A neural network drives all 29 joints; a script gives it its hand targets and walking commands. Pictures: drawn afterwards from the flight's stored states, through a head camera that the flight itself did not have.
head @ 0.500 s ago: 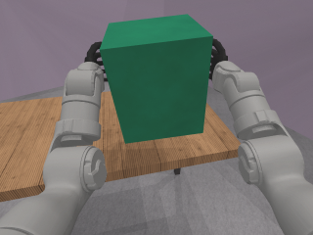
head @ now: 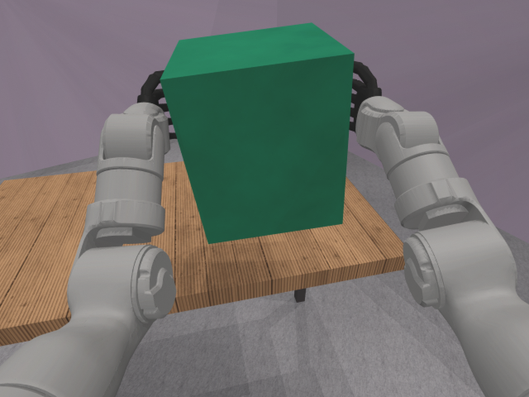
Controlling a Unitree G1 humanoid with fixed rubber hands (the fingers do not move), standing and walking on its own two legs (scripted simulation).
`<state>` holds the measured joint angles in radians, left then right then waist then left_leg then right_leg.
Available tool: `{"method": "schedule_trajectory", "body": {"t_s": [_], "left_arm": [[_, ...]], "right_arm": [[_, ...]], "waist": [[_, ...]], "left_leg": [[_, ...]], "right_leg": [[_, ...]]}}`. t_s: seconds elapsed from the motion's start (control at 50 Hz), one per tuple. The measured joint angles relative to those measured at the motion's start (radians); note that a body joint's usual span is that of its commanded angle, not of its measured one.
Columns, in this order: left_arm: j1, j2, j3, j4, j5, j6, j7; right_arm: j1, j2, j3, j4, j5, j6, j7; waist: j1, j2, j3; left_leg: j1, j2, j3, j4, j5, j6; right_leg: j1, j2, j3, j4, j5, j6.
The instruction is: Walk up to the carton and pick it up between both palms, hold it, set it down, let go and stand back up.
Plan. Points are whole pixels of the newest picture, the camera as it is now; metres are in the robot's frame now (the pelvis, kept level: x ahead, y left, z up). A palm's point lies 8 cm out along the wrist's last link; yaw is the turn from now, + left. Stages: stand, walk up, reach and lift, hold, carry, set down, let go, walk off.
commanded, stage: hold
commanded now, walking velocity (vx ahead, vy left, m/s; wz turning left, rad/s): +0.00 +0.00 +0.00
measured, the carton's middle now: (260, 131) +0.41 -0.01 +0.28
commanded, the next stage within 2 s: none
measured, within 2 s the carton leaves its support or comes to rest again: neither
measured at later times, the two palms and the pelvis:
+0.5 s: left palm (151, 112) +0.37 +0.13 +0.33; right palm (371, 106) +0.37 -0.17 +0.33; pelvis +0.00 +0.00 +0.00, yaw +0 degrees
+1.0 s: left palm (152, 108) +0.38 +0.13 +0.33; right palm (372, 104) +0.37 -0.17 +0.33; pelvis +0.00 +0.00 +0.00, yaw +0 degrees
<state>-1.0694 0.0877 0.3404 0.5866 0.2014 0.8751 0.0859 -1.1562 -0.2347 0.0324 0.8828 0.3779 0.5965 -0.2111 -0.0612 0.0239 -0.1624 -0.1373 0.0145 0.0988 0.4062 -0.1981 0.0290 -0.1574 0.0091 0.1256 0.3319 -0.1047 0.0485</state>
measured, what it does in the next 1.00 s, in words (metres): stands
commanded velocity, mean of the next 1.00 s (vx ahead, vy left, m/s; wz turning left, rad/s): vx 0.00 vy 0.00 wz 0.00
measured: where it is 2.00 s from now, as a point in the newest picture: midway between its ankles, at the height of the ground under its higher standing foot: outside the picture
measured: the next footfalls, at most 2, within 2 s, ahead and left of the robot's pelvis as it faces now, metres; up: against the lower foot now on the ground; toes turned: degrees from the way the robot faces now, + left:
none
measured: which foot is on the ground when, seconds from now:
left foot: down 0.00-1.00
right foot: down 0.00-1.00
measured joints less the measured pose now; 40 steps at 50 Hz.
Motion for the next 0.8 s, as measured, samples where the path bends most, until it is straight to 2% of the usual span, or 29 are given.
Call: {"method": "schedule_trajectory", "body": {"t_s": [0.16, 0.8], "left_arm": [[-0.041, 0.01, 0.0, 0.043, 0.016, 0.001, -0.015], [-0.064, 0.025, 0.0, 0.077, 0.015, 0.005, -0.027]], "right_arm": [[-0.021, -0.003, -0.018, 0.006, -0.014, 0.023, 0.0], [-0.033, -0.006, -0.004, 0.006, -0.008, 0.055, -0.011]], "waist": [[0.0, 0.002, -0.006], [0.0, 0.008, -0.018]], "left_leg": [[0.0, 0.0, 0.0, 0.0, 0.0, 0.0], [0.0, 0.003, -0.002, 0.0, -0.001, -0.001]], "right_leg": [[0.0, 0.001, 0.0, 0.0, 0.0, 0.0], [0.0, 0.003, 0.0, 0.0, -0.001, -0.002]]}}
